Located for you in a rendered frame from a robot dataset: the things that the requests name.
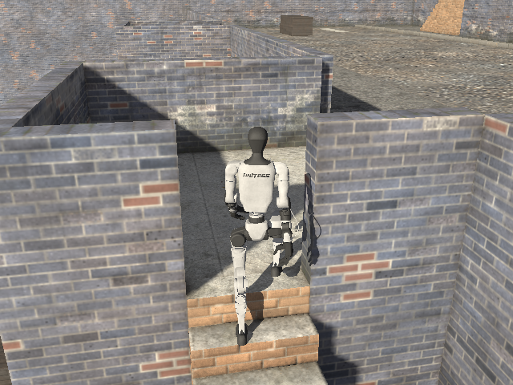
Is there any robot right forearm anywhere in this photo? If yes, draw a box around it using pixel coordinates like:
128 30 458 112
279 197 293 242

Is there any robot right hand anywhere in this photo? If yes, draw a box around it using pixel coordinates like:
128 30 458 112
273 242 293 267

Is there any robot left forearm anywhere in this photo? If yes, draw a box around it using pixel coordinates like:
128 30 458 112
224 193 238 213

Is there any robot right upper arm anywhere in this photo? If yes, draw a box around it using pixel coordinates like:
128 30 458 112
273 161 289 209

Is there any left robot shin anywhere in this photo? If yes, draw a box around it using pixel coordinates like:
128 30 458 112
234 279 247 334

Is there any humanoid robot torso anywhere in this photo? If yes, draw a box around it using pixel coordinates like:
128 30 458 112
238 158 276 241

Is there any robot left hand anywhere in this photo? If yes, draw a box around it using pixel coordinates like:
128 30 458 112
230 205 249 220

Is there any robot left upper arm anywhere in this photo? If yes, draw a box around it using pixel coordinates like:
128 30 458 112
225 160 240 203

